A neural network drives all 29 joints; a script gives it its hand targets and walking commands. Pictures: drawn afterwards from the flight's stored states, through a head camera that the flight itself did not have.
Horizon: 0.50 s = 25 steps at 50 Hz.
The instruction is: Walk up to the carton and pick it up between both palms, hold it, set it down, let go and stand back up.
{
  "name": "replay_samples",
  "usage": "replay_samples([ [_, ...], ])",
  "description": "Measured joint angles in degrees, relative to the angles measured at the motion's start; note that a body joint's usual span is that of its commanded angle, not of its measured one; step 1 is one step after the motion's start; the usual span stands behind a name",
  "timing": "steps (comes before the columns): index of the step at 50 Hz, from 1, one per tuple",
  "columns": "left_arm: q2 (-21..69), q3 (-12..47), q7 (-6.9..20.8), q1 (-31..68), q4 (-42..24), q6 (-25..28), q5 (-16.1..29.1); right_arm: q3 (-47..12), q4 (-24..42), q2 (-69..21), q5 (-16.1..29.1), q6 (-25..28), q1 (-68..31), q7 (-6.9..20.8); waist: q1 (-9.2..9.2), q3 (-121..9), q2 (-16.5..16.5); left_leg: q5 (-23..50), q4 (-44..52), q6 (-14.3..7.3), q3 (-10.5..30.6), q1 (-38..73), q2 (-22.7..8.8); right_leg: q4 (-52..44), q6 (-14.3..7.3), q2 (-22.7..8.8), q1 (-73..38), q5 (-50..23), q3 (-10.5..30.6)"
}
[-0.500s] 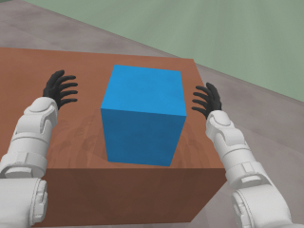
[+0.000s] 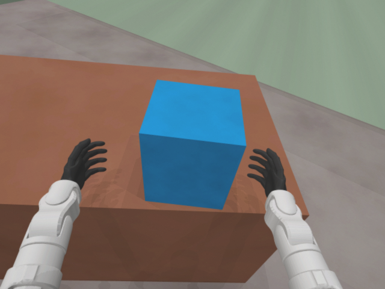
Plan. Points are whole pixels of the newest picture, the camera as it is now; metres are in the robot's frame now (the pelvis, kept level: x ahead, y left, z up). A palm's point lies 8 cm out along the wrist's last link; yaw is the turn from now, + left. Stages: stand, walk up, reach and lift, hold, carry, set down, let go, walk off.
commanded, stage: set down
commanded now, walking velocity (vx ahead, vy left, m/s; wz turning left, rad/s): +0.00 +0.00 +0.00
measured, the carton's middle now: (190, 146) +0.46 +0.00 +0.03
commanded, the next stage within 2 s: let go in 1.48 s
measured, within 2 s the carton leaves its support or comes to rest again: neither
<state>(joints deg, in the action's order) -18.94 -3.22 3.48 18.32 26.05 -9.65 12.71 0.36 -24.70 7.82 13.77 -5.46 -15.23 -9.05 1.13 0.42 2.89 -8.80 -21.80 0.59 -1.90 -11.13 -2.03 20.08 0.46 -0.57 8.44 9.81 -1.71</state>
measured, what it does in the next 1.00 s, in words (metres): stands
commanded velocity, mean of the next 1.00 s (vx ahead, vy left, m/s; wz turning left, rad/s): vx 0.00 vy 0.00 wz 0.00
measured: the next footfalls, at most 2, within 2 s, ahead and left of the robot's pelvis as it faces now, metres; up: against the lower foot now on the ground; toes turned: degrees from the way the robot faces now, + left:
none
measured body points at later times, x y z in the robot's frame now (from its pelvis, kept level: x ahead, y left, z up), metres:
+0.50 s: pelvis +0.03 +0.00 +0.00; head +0.02 +0.02 +0.45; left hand +0.26 +0.25 +0.01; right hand +0.27 -0.18 +0.01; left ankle +0.03 +0.12 -0.75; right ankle +0.01 -0.12 -0.75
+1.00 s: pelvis +0.04 +0.00 +0.00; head +0.04 +0.01 +0.45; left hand +0.24 +0.24 -0.03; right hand +0.23 -0.20 -0.04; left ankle +0.03 +0.12 -0.75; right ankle +0.01 -0.13 -0.75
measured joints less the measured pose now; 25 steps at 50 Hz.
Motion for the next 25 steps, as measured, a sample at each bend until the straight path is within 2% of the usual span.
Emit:
replay_samples([
  [10, 2.8, -0.3, 0.0, -9.5, -6.0, 2.4, -1.5, -0.8, 4.5, -0.3, -0.9, 3.3, 9.8, 0.7, 0.63, 1.1, -0.7, -1.0, 0.5, -0.2, -0.7, 2.7, 0.3, -0.3, 0.3, -0.2, -2.4, 0.8, 0.8],
  [25, 2.8, 0.3, 0.5, -25.1, -11.3, 10.5, -1.1, -2.4, 10.2, -1.6, -2.6, 10.4, 24.6, 1.9, 1.75, 2.3, -0.9, -2.2, 1.0, 0.0, -0.6, 4.9, 0.3, -0.9, 0.2, -0.1, -4.5, 2.0, 1.1],
])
